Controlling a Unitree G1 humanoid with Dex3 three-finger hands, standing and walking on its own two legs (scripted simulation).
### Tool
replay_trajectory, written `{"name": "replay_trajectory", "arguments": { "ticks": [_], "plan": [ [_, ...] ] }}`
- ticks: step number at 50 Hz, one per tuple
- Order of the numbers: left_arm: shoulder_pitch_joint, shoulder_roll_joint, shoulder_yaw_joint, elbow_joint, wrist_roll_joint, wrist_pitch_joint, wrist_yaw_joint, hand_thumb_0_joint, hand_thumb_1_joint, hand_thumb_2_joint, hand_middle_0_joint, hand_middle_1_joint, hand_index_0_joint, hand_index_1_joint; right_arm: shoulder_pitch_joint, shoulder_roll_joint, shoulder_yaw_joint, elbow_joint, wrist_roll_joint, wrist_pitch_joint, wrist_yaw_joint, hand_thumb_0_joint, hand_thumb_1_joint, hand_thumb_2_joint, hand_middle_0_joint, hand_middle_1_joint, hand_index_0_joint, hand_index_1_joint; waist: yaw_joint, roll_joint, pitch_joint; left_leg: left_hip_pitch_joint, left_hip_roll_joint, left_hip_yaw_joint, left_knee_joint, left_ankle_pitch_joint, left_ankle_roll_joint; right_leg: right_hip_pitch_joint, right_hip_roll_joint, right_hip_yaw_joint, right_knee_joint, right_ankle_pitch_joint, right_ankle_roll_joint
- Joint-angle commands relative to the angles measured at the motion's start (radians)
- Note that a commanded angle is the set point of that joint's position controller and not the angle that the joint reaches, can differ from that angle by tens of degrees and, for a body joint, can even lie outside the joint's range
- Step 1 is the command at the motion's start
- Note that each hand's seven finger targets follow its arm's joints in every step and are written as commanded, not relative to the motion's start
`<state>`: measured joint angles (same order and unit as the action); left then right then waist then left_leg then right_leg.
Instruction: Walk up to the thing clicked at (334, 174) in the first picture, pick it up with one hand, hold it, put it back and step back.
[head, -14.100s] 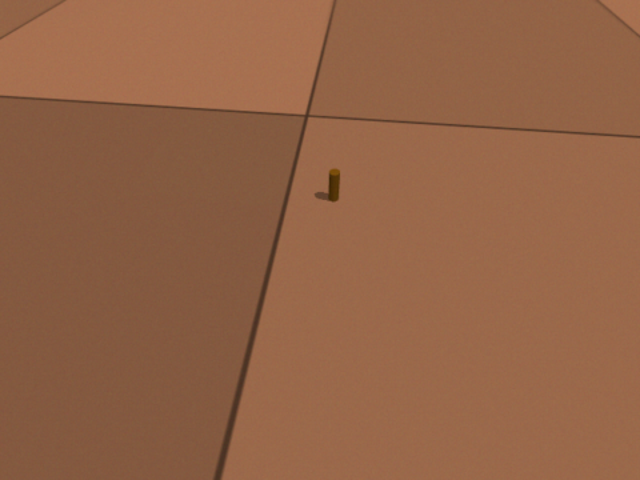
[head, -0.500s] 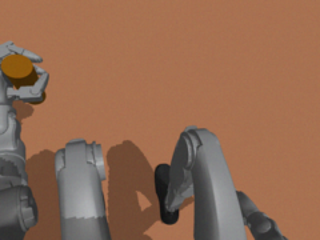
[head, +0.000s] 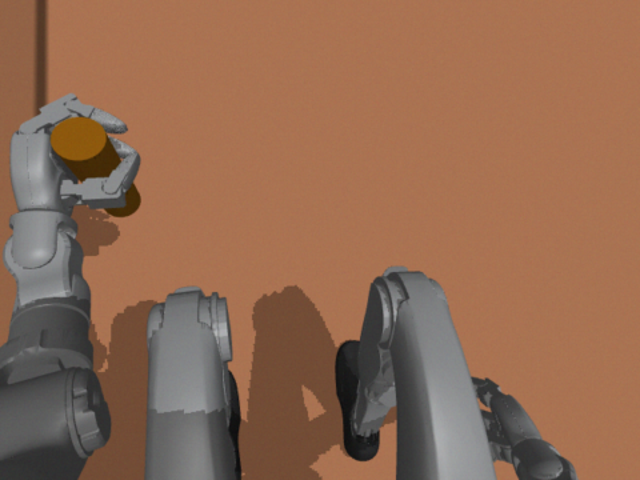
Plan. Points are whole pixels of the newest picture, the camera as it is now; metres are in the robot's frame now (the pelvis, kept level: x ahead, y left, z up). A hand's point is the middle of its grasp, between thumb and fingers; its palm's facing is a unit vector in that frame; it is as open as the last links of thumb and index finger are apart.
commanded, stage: settle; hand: left
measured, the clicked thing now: (103, 174) +0.46 +0.25 -0.07
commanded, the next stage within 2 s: lift in 0.48 s
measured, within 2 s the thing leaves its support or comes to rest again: neither
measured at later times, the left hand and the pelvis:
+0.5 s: hand (103, 154) +0.46 +0.23 -0.01, palm faces +0.11 -0.99 -0.05, open 6.6 cm; pelvis +0.00 +0.00 +0.02, yaw +2 degrees
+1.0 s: hand (88, 147) +0.44 +0.22 +0.04, palm faces +0.09 -1.00 -0.04, open 6.6 cm; pelvis +0.00 +0.00 +0.05, yaw +3 degrees
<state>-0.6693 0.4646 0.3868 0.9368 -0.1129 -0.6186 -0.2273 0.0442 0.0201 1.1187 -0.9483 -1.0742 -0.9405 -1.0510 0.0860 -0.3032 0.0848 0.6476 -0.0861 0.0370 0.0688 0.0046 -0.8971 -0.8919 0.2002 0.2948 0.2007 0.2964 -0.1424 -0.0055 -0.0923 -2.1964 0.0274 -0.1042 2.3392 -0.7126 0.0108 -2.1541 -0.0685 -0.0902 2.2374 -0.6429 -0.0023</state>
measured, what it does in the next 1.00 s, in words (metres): rises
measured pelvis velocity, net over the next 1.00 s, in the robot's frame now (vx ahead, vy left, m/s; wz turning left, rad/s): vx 0.00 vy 0.00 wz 0.05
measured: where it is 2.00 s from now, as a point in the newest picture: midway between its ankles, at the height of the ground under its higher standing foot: (292, 436)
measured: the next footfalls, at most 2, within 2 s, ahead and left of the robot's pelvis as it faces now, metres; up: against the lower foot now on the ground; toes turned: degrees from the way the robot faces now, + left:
none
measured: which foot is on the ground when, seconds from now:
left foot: down 0.00-1.00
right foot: down 0.00-1.00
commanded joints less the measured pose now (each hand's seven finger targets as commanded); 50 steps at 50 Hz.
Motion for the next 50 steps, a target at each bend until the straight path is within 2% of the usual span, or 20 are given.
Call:
{"name": "replay_trajectory", "arguments": {
  "ticks": [1, 4, 6, 7, 12, 14, 18, 19, 23, 26, 27, 29, 30, 34, 35, 37, 39, 45, 49, 50],
  "plan": [
    [-0.317, 0.199, 0.044, -0.218, -0.020, -0.072, 0.010, 0.000, 0.467, 1.325, -1.420, -1.451, -1.407, -1.471, 0.139, -0.210, -0.084, -0.038, 0.001, -0.015, -0.017, 0.000, -0.897, -0.899, 0.200, 0.300, 0.200, 0.300, -0.006, 0.179, -0.667, 0.425, -0.023, 0.053, -0.304, 0.159, 0.013, 0.401, 0.051, -0.007, -0.226, 0.159, -0.033],
    [-0.317, 0.171, 0.034, -0.184, -0.015, -0.071, 0.013, 0.000, 0.478, 1.320, -1.414, -1.439, -1.401, -1.458, 0.137, -0.207, -0.086, -0.038, -0.001, -0.018, -0.017, 0.000, -0.896, -0.899, 0.200, 0.300, 0.199, 0.300, -0.012, 0.180, -0.655, 0.427, -0.027, 0.053, -0.317, 0.152, 0.013, 0.395, 0.048, -0.004, -0.234, 0.153, -0.034],
    [-0.319, 0.188, 0.042, -0.195, -0.003, -0.071, 0.017, 0.000, 0.490, 1.319, -1.408, -1.430, -1.395, -1.450, 0.142, -0.210, -0.093, -0.032, 0.001, -0.017, -0.018, 0.000, -0.894, -0.898, 0.200, 0.300, 0.199, 0.300, 0.002, 0.192, -0.665, 0.460, -0.026, 0.050, -0.331, 0.170, 0.009, 0.378, 0.046, -0.005, -0.228, 0.159, -0.038],
    [-0.289, 0.150, 0.020, -0.144, -0.001, -0.064, 0.015, 0.000, 0.494, 1.328, -1.406, -1.434, -1.393, -1.454, 0.142, -0.209, -0.093, -0.041, 0.003, -0.016, -0.016, 0.000, -0.892, -0.898, 0.200, 0.300, 0.199, 0.300, -0.011, 0.179, -0.655, 0.463, -0.026, 0.047, -0.336, 0.171, 0.007, 0.369, 0.047, -0.008, -0.231, 0.160, -0.038],
    [-0.367, 0.200, 0.048, -0.211, 0.003, -0.073, 0.028, 0.000, 0.490, 1.335, -1.411, -1.442, -1.398, -1.461, 0.154, -0.199, -0.100, -0.028, -0.002, -0.019, -0.019, 0.000, -0.895, -0.899, 0.200, 0.300, 0.199, 0.300, 0.004, 0.169, -0.692, 0.446, -0.031, 0.068, -0.331, 0.154, 0.015, 0.422, 0.046, 0.012, -0.255, 0.149, -0.034],
    [-0.321, 0.121, 0.013, -0.130, -0.002, -0.067, 0.026, 0.000, 0.477, 1.349, -1.399, -1.440, -1.384, -1.462, 0.145, -0.195, -0.099, -0.036, 0.001, -0.024, -0.017, 0.000, -0.891, -0.898, 0.200, 0.300, 0.199, 0.300, -0.013, 0.132, -0.650, 0.434, -0.032, 0.061, -0.344, 0.133, 0.016, 0.398, 0.046, 0.004, -0.261, 0.128, -0.033],
    [-0.411, 0.194, 0.042, -0.210, 0.004, -0.088, 0.037, 0.000, 0.489, 1.340, -1.400, -1.431, -1.387, -1.451, 0.153, -0.192, -0.102, -0.024, -0.002, -0.025, -0.020, 0.000, -0.890, -0.898, 0.200, 0.300, 0.199, 0.300, -0.002, 0.144, -0.676, 0.427, -0.033, 0.074, -0.348, 0.097, 0.021, 0.430, 0.047, 0.017, -0.282, 0.100, -0.030],
    [-0.361, 0.151, 0.018, -0.161, 0.006, -0.083, 0.032, 0.000, 0.506, 1.346, -1.399, -1.435, -1.386, -1.454, 0.151, -0.188, -0.102, -0.030, -0.002, -0.026, -0.019, 0.000, -0.891, -0.898, 0.200, 0.300, 0.199, 0.300, -0.011, 0.141, -0.674, 0.438, -0.034, 0.072, -0.354, 0.105, 0.020, 0.420, 0.047, 0.016, -0.283, 0.106, -0.031],
    [-0.339, 0.139, 0.018, -0.108, 0.009, -0.077, 0.035, 0.000, 0.526, 1.338, -1.371, -1.400, -1.356, -1.422, 0.152, -0.199, -0.100, -0.029, 0.004, -0.028, -0.020, 0.000, -0.886, -0.897, 0.200, 0.300, 0.199, 0.300, -0.007, 0.160, -0.663, 0.484, -0.030, 0.054, -0.373, 0.153, 0.009, 0.377, 0.043, 0.006, -0.263, 0.143, -0.039],
    [-0.408, 0.196, 0.050, -0.190, 0.016, -0.093, 0.045, 0.000, 0.540, 1.344, -1.369, -1.405, -1.357, -1.425, 0.163, -0.197, -0.103, -0.020, 0.001, -0.022, -0.021, 0.000, -0.885, -0.897, 0.200, 0.300, 0.199, 0.300, 0.009, 0.207, -0.692, 0.533, -0.029, 0.047, -0.393, 0.145, 0.005, 0.371, 0.041, 0.007, -0.259, 0.139, -0.040],
    [-0.415, 0.161, 0.026, -0.183, 0.014, -0.093, 0.044, 0.000, 0.527, 1.349, -1.377, -1.410, -1.363, -1.431, 0.166, -0.191, -0.101, -0.021, 0.001, -0.023, -0.019, 0.000, -0.889, -0.898, 0.200, 0.300, 0.199, 0.300, -0.006, 0.212, -0.685, 0.527, -0.031, 0.045, -0.400, 0.131, 0.003, 0.373, 0.039, 0.007, -0.261, 0.129, -0.040],
    [-0.372, 0.147, 0.033, -0.126, 0.013, -0.086, 0.044, 0.000, 0.520, 1.354, -1.374, -1.412, -1.359, -1.435, 0.168, -0.187, -0.103, -0.014, 0.001, -0.027, -0.019, 0.000, -0.889, -0.899, 0.199, 0.300, 0.199, 0.300, -0.008, 0.174, -0.672, 0.496, -0.033, 0.058, -0.387, 0.129, 0.010, 0.388, 0.043, 0.010, -0.275, 0.126, -0.036],
    [-0.387, 0.142, 0.025, -0.125, 0.009, -0.088, 0.046, 0.000, 0.520, 1.274, -1.417, -1.441, -1.435, -1.426, 0.165, -0.187, -0.101, -0.013, 0.003, -0.028, -0.019, 0.000, -0.935, -0.903, 0.200, 0.299, 0.200, 0.299, -0.011, 0.163, -0.653, 0.479, -0.033, 0.058, -0.390, 0.113, 0.013, 0.385, 0.042, 0.011, -0.280, 0.114, -0.036],
    [-0.380, 0.153, 0.027, -0.169, 0.009, -0.093, 0.033, 0.000, 0.418, 1.247, -1.393, -1.450, -1.409, -1.441, 0.174, -0.185, -0.110, -0.014, 0.004, -0.029, -0.019, 0.000, -0.932, -0.904, 0.200, 0.299, 0.200, 0.299, 0.005, 0.164, -0.718, 0.503, -0.036, 0.075, -0.390, 0.154, 0.012, 0.437, 0.043, 0.019, -0.289, 0.140, -0.036],
    [-0.367, 0.157, 0.038, -0.166, 0.004, -0.088, 0.026, 0.000, 0.456, 1.244, -1.392, -1.442, -1.407, -1.432, 0.180, -0.191, -0.112, -0.018, 0.006, -0.029, -0.019, 0.000, -0.932, -0.904, 0.200, 0.299, 0.200, 0.299, 0.012, 0.179, -0.734, 0.526, -0.038, 0.074, -0.397, 0.178, 0.010, 0.443, 0.040, 0.020, -0.286, 0.160, -0.038],
    [-0.304, 0.112, 0.011, -0.121, -0.008, -0.070, 0.007, 0.000, 0.462, 1.232, -1.383, -1.428, -1.400, -1.417, 0.178, -0.193, -0.117, -0.029, 0.016, -0.032, -0.022, 0.000, -0.929, -0.903, 0.200, 0.299, 0.200, 0.299, -0.001, 0.162, -0.712, 0.526, -0.036, 0.068, -0.409, 0.177, 0.011, 0.434, 0.039, 0.015, -0.295, 0.163, -0.038],
    [-0.368, 0.178, 0.049, -0.227, -0.018, -0.074, 0.003, 0.000, 0.503, 1.228, -1.372, -1.410, -1.387, -1.399, 0.191, -0.194, -0.121, -0.024, 0.022, -0.033, -0.028, 0.000, -0.922, -0.902, 0.200, 0.299, 0.200, 0.299, 0.022, 0.174, -0.760, 0.555, -0.036, 0.072, -0.418, 0.192, 0.009, 0.462, 0.039, 0.022, -0.303, 0.172, -0.039],
    [-0.237, 0.073, -0.003, -0.187, -0.049, -0.029, -0.012, 0.000, 0.507, 1.257, -1.367, -1.421, -1.382, -1.411, 0.166, -0.181, -0.126, -0.056, 0.045, -0.047, -0.040, 0.000, -0.918, -0.901, 0.200, 0.299, 0.200, 0.299, 0.017, 0.107, -0.680, 0.517, -0.037, 0.070, -0.463, 0.124, 0.019, 0.489, 0.037, 0.029, -0.366, 0.120, -0.036],
    [-0.290, 0.165, 0.024, -0.418, -0.053, -0.027, 0.001, 0.000, 0.484, 1.251, -1.365, -1.416, -1.382, -1.405, 0.167, -0.176, -0.139, -0.077, 0.056, -0.051, -0.051, 0.000, -0.910, -0.899, 0.200, 0.299, 0.200, 0.299, 0.052, 0.144, -0.773, 0.589, -0.036, 0.076, -0.510, 0.106, 0.019, 0.558, 0.038, 0.049, -0.416, 0.097, -0.038],
    [-0.263, 0.131, 0.005, -0.411, -0.054, -0.013, 0.003, 0.000, 0.480, 1.260, -1.357, -1.421, -1.375, -1.410, 0.170, -0.169, -0.141, -0.077, 0.057, -0.055, -0.053, 0.000, -0.913, -0.900, 0.200, 0.299, 0.200, 0.299, 0.045, 0.148, -0.766, 0.603, -0.034, 0.076, -0.523, 0.110, 0.017, 0.566, 0.039, 0.051, -0.427, 0.100, -0.037]
  ]
}}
